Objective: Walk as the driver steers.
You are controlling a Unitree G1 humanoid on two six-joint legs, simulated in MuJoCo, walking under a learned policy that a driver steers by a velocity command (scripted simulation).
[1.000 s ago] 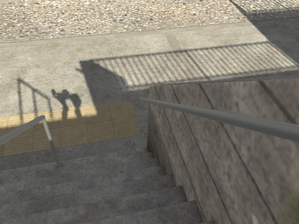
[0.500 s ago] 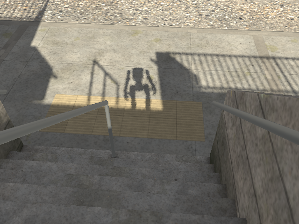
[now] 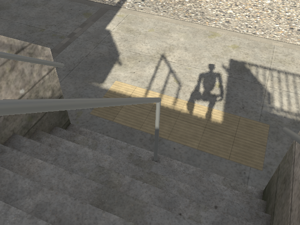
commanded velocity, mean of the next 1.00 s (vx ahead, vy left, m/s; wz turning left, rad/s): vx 0.50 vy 0.00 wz -0.11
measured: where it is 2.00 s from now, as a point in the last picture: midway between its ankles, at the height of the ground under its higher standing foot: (175, 216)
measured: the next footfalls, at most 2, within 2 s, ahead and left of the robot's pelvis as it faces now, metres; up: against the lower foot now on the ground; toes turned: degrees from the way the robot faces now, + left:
left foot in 0.38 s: +0.33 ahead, +0.11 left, -0.20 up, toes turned +8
right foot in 0.82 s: +0.52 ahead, -0.11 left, -0.41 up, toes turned -8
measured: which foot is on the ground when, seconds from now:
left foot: up 0.00-0.36, down 0.38-0.84, up 0.86-1.00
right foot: down 0.00-0.36, up 0.38-0.80, down 0.82-1.00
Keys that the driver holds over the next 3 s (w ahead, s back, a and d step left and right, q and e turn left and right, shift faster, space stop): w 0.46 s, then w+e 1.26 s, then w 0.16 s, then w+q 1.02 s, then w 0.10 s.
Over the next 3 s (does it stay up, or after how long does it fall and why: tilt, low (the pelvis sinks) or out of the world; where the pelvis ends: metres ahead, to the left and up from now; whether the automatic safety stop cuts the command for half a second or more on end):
stays up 1.44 -0.45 -1.25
